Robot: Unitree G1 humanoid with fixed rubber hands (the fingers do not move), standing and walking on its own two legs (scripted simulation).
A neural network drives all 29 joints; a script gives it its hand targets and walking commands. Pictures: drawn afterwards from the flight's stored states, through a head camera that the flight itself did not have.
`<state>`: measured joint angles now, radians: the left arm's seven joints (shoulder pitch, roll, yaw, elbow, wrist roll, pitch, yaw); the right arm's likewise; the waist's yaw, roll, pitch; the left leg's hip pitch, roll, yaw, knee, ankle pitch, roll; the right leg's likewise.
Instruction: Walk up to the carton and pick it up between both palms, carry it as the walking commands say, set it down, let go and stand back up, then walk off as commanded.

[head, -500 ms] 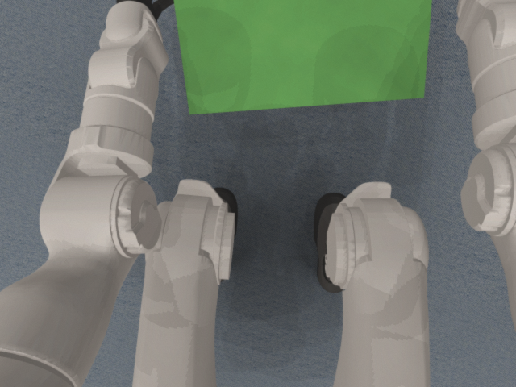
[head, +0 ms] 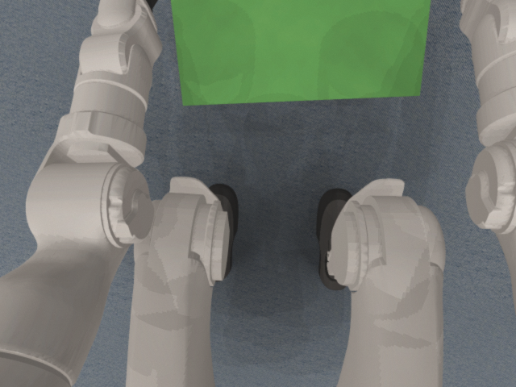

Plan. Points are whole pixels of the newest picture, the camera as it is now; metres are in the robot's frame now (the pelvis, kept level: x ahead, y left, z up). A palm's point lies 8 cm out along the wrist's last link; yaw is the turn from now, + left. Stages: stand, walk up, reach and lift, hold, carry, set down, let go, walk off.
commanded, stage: set down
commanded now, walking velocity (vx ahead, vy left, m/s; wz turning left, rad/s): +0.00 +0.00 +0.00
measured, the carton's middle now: (294, 0) +0.54 -0.04 -0.26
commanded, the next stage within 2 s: none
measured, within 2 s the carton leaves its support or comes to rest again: neither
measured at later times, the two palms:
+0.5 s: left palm out of the picture +0.54 +0.15 -0.17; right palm out of the picture +0.54 -0.22 -0.18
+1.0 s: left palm out of the picture +0.54 +0.15 -0.18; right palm out of the picture +0.55 -0.23 -0.19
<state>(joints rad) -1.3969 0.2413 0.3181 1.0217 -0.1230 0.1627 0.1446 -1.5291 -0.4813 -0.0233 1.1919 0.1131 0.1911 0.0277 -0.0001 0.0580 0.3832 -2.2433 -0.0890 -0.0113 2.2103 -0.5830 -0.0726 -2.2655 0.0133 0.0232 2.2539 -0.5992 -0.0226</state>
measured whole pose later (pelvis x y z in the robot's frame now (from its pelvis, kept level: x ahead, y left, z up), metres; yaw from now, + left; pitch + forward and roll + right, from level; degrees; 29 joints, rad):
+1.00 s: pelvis -0.01 +0.00 -0.01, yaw +0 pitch +31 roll +4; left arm -1.50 0.28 0.20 1.15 -0.23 0.07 0.16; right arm -1.60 -0.53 0.00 1.27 0.20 0.06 0.00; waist 0.02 0.05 0.50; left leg -2.21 -0.06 0.01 2.25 -0.59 -0.06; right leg -2.25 -0.01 0.02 2.29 -0.59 -0.04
